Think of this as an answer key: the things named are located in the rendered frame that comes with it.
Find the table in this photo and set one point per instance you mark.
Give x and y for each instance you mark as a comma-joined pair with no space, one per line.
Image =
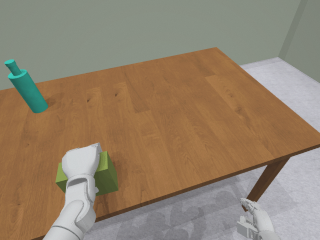
170,125

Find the robot left forearm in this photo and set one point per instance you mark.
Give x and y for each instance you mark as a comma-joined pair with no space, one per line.
77,215

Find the robot right forearm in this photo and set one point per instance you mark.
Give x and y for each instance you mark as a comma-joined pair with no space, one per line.
268,235

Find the left robot hand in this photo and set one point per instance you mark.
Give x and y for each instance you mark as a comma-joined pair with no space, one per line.
82,161

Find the right robot hand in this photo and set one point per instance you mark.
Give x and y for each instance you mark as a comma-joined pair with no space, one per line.
261,221

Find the sponge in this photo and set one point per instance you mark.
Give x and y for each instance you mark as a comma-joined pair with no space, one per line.
105,176

